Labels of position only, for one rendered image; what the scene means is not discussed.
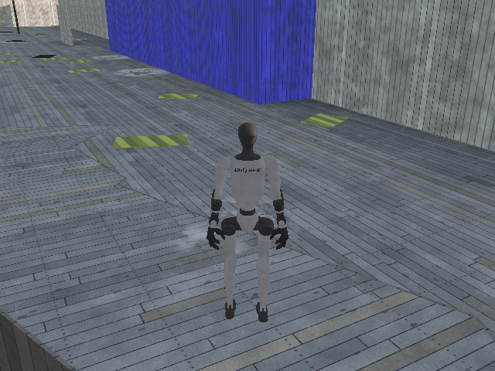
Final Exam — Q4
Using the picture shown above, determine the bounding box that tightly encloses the left robot upper arm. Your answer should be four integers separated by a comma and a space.
214, 156, 231, 200

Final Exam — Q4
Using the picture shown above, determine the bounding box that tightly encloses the robot left foot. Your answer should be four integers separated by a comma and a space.
225, 299, 236, 319

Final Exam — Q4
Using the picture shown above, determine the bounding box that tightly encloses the left robot forearm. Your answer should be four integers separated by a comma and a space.
208, 189, 222, 228

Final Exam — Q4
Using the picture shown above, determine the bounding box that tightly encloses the robot left hand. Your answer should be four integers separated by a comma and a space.
207, 227, 225, 250

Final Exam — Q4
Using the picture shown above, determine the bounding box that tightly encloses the robot right hand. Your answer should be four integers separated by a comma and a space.
270, 227, 288, 250

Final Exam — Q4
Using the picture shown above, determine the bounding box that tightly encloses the right robot upper arm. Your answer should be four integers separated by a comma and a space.
264, 156, 282, 200

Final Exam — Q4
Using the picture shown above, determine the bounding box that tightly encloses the right robot forearm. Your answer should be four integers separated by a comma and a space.
273, 189, 287, 228

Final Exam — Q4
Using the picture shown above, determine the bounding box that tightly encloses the robot left thigh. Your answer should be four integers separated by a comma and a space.
221, 216, 237, 271

